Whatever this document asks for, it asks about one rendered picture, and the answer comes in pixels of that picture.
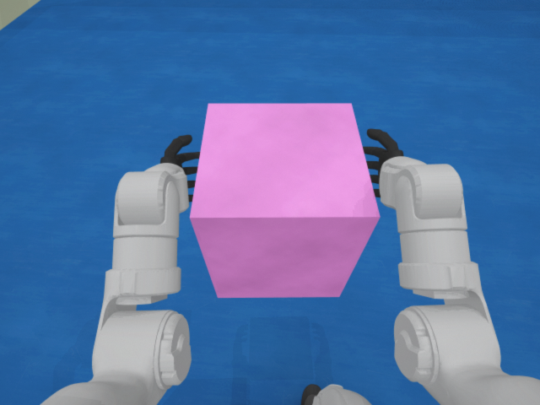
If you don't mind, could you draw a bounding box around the right robot forearm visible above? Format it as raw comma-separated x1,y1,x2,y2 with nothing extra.
379,156,501,363

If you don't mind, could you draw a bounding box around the left robot upper arm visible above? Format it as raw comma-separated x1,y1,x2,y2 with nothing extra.
40,310,192,405

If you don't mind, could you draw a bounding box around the right robot foot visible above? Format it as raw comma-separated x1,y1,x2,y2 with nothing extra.
301,384,321,405

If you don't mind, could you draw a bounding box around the robot right hand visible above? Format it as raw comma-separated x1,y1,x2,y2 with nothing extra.
363,129,403,197

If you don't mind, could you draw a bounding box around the right robot upper arm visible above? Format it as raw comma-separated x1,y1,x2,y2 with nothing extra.
394,304,540,405

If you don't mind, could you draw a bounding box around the carton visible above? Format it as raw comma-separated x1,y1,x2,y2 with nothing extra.
190,104,381,298

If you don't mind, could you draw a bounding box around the robot right thigh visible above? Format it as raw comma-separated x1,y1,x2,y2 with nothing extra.
313,388,371,405

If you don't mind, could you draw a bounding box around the left robot forearm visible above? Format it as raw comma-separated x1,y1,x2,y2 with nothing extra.
92,163,189,374

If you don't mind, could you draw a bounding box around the robot left hand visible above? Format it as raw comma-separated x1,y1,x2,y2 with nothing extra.
160,135,200,202

